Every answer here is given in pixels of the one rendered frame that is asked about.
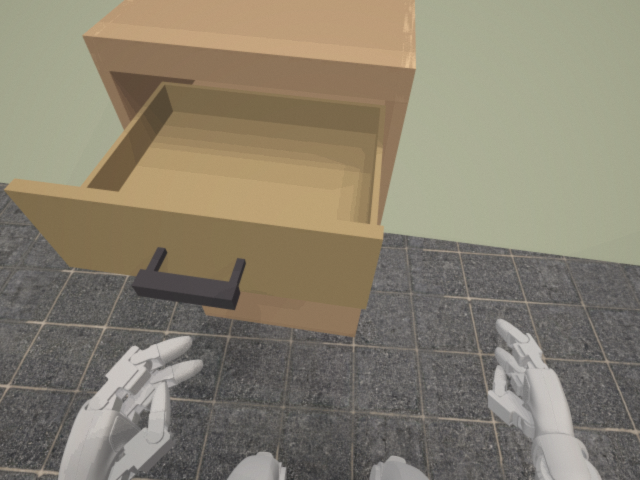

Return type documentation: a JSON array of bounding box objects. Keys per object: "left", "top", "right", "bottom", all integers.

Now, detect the robot right hand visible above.
[{"left": 488, "top": 319, "right": 574, "bottom": 443}]

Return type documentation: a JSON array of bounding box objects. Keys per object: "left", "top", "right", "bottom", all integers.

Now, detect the left robot thigh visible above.
[{"left": 227, "top": 455, "right": 287, "bottom": 480}]

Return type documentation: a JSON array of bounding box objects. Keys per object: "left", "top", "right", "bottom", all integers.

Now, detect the handle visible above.
[{"left": 131, "top": 247, "right": 246, "bottom": 310}]

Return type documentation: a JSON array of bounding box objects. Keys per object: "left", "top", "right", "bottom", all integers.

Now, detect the cabinet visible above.
[{"left": 82, "top": 0, "right": 416, "bottom": 337}]

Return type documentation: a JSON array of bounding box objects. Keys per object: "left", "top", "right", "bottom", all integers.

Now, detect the robot left hand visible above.
[{"left": 58, "top": 336, "right": 204, "bottom": 480}]

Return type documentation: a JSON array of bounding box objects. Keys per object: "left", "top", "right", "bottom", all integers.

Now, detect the drawer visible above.
[{"left": 4, "top": 82, "right": 386, "bottom": 309}]

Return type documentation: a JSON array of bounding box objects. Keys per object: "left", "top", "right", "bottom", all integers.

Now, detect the right robot forearm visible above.
[{"left": 531, "top": 433, "right": 602, "bottom": 480}]

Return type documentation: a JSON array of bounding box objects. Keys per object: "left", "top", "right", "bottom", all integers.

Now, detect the right robot shin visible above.
[{"left": 386, "top": 456, "right": 406, "bottom": 464}]

